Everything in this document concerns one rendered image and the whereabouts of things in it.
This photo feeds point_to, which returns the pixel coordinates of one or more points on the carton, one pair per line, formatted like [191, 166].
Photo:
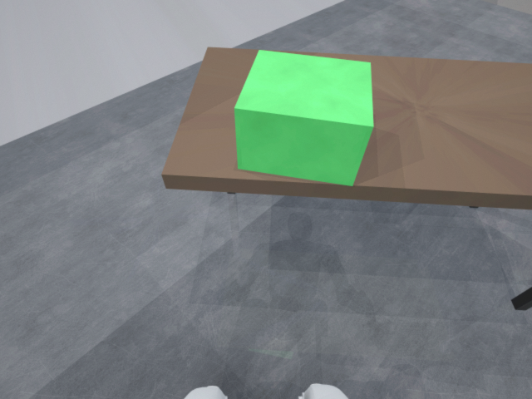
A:
[305, 117]

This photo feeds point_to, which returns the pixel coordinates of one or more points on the table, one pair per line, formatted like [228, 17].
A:
[452, 132]

